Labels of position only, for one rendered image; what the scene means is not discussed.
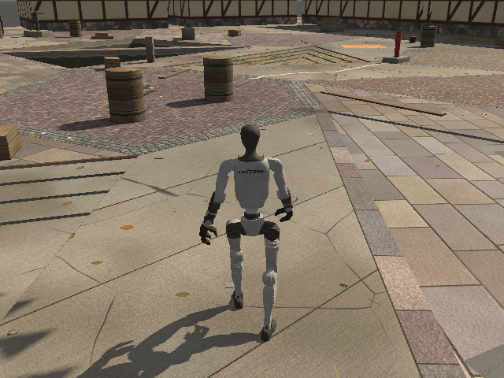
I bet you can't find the right robot thigh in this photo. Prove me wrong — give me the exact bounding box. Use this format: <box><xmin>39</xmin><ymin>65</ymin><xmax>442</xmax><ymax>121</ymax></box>
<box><xmin>262</xmin><ymin>220</ymin><xmax>280</xmax><ymax>287</ymax></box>

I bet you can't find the robot right upper arm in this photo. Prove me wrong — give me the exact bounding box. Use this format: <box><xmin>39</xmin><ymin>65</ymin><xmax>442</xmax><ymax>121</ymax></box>
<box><xmin>267</xmin><ymin>157</ymin><xmax>289</xmax><ymax>200</ymax></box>

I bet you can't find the robot left upper arm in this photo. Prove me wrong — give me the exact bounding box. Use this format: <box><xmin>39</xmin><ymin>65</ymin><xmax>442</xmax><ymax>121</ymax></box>
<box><xmin>213</xmin><ymin>159</ymin><xmax>235</xmax><ymax>204</ymax></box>

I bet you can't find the left robot hand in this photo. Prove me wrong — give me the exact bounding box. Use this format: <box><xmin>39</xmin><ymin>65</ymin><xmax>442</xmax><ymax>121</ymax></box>
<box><xmin>199</xmin><ymin>224</ymin><xmax>217</xmax><ymax>245</ymax></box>

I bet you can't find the robot left forearm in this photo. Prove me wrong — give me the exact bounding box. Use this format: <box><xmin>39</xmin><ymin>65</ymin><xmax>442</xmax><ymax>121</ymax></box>
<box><xmin>202</xmin><ymin>191</ymin><xmax>221</xmax><ymax>228</ymax></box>

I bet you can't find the right robot hand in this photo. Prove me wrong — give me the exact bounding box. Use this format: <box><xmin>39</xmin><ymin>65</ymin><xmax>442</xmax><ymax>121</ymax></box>
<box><xmin>275</xmin><ymin>208</ymin><xmax>293</xmax><ymax>222</ymax></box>

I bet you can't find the robot right forearm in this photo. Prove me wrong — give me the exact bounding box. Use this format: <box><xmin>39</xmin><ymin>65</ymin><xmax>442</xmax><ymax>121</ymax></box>
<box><xmin>281</xmin><ymin>188</ymin><xmax>293</xmax><ymax>212</ymax></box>

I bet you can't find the right robot foot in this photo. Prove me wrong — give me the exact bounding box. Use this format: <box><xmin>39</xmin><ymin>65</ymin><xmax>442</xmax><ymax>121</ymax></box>
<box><xmin>261</xmin><ymin>319</ymin><xmax>276</xmax><ymax>341</ymax></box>

